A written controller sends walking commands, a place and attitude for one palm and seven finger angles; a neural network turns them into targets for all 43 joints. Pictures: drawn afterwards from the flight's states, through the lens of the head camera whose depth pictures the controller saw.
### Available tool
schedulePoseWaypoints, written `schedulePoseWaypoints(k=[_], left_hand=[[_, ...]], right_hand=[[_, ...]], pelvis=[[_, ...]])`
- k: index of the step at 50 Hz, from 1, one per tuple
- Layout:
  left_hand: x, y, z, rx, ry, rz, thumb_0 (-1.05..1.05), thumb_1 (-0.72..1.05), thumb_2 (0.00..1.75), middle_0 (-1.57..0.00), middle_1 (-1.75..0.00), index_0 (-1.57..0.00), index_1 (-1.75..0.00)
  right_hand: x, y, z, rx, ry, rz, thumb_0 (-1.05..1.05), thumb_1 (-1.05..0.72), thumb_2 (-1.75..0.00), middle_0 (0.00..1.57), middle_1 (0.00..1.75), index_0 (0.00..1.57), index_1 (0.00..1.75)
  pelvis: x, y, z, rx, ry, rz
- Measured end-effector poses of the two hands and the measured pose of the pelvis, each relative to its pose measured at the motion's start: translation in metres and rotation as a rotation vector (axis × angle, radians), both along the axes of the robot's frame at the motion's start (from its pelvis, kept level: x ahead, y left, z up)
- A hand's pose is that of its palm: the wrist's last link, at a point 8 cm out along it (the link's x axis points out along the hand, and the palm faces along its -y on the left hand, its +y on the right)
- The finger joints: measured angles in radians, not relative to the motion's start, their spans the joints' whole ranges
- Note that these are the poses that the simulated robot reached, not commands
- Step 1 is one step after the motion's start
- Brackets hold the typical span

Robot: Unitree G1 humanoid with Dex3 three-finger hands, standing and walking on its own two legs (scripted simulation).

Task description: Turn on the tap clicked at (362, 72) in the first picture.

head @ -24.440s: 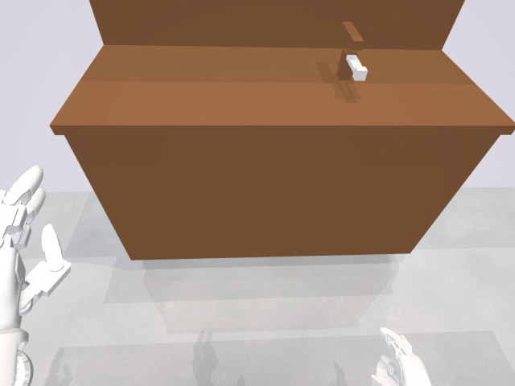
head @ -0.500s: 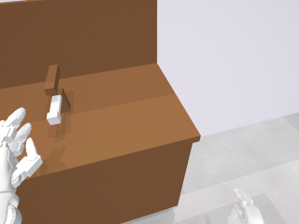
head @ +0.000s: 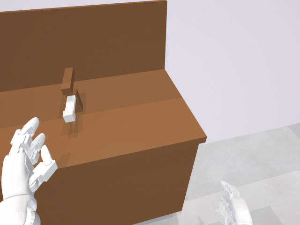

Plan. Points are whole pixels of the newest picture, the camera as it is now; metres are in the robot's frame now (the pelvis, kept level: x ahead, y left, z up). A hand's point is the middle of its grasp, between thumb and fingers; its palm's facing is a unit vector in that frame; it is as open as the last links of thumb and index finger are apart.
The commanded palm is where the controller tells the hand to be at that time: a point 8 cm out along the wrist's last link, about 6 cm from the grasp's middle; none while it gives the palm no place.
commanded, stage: turn the palm inward beside the body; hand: left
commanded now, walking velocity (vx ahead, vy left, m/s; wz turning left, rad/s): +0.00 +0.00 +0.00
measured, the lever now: (69, 116) +0.38 +0.31 +0.10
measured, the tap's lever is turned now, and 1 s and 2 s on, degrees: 0 0 0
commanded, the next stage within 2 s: reach beside the lever's end, fingers flat in 0.66 s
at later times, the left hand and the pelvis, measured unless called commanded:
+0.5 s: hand (61, 160) +0.19 +0.22 +0.15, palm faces +0.50 -0.86 -0.11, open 7.5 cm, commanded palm +0.14 +0.26 +0.16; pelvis +0.01 -0.01 +0.00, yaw +0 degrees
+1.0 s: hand (61, 156) +0.21 +0.23 +0.15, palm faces +0.54 -0.83 -0.11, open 7.5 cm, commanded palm +0.16 +0.27 +0.15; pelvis +0.00 -0.02 +0.00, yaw +0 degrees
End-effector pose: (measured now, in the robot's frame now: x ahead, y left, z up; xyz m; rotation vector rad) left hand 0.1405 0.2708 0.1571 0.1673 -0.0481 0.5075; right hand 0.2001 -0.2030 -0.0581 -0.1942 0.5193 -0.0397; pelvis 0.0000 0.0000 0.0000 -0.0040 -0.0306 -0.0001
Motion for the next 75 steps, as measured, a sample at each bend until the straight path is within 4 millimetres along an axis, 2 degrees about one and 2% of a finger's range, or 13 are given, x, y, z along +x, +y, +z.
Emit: schedulePoseWaypoints(k=[7,25,41,55,65,75], left_hand=[[-0.002,-0.005,-0.003,-0.024,0.015,0.011,0.02,0.89,0.90,-0.20,-0.30,-0.20,-0.30],[0.009,-0.012,-0.001,-0.058,0.023,0.024,0.02,0.89,0.90,-0.20,-0.30,-0.20,-0.30],[0.002,-0.019,-0.001,-0.053,0.017,0.034,0.02,0.89,0.90,-0.20,-0.30,-0.20,-0.30],[0.031,-0.001,-0.007,-0.057,0.033,0.063,0.02,0.89,0.90,-0.20,-0.30,-0.20,-0.30],[0.033,0.018,-0.015,-0.064,0.038,0.097,0.02,0.89,0.90,-0.20,-0.30,-0.20,-0.29],[0.052,0.024,-0.020,-0.076,0.029,0.074,0.02,0.89,0.90,-0.19,-0.28,-0.19,-0.27]], right_hand=[[-0.001,-0.003,-0.001,-0.008,0.007,-0.004,0.02,-0.90,-0.89,0.21,0.30,0.20,0.30],[0.010,-0.012,0.001,-0.004,0.008,-0.011,0.02,-0.90,-0.89,0.21,0.30,0.20,0.30],[0.001,-0.021,-0.002,-0.001,0.016,-0.026,0.02,-0.90,-0.89,0.20,0.30,0.20,0.30],[-0.003,-0.027,-0.008,-0.008,0.058,-0.054,0.02,-0.90,-0.89,0.21,0.30,0.20,0.30],[-0.006,-0.034,-0.008,-0.030,0.071,-0.080,0.02,-0.90,-0.89,0.20,0.30,0.20,0.30],[-0.009,-0.026,-0.010,-0.036,0.086,-0.081,0.02,-0.90,-0.89,0.20,0.30,0.20,0.30]], pelvis=[[0.000,0.000,0.000,-0.002,-0.007,0.002],[0.011,-0.006,0.003,0.005,-0.004,0.000],[0.005,-0.014,0.003,0.004,-0.018,0.002],[0.006,-0.016,0.004,0.005,-0.002,-0.003],[0.011,-0.011,0.005,0.007,0.008,-0.006],[0.008,-0.005,0.005,0.005,0.016,-0.003]])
